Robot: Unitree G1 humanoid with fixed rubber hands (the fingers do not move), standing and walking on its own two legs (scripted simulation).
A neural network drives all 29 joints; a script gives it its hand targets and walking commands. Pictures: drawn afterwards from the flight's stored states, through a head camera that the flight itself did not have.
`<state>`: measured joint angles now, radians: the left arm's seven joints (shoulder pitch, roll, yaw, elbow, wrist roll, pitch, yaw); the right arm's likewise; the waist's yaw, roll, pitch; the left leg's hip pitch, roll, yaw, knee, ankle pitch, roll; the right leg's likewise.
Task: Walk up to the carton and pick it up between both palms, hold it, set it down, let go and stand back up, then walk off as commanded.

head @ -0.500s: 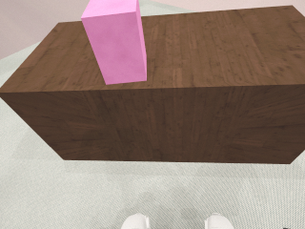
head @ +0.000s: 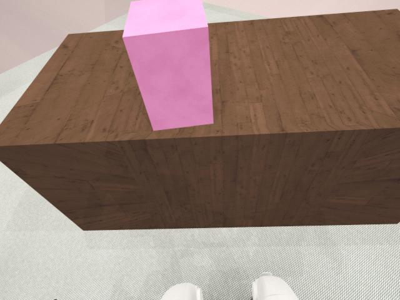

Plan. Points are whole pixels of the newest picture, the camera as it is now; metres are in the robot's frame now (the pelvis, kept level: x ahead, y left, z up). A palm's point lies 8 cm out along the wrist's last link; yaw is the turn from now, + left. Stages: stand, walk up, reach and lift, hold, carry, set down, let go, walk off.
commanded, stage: walk up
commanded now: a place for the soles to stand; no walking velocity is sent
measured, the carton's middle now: (175, 66) +0.68 +0.09 +0.10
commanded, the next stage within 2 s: none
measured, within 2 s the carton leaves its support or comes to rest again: neither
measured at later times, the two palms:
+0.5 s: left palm out of the picture +0.13 +0.44 -0.11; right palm out of the picture +0.09 -0.21 -0.05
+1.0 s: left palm (26, 292) +0.17 +0.40 -0.07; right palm out of the picture +0.06 -0.24 -0.10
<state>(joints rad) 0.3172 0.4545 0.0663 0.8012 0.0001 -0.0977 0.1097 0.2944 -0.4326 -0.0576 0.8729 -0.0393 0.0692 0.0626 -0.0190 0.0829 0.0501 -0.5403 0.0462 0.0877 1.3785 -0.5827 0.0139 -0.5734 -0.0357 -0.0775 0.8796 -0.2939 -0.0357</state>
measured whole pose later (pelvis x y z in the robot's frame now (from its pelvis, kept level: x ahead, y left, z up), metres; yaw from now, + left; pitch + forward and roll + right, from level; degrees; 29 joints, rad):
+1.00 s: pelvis +0.02 +0.08 +0.00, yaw -7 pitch -2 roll +0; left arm 0.20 0.45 0.07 0.80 0.00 -0.01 0.03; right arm 0.23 -0.37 -0.06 0.87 -0.04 -0.03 -0.01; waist -0.01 0.00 0.06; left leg -0.44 0.11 0.19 0.94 -0.46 0.04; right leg -0.57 -0.01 0.01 1.00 -0.37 -0.02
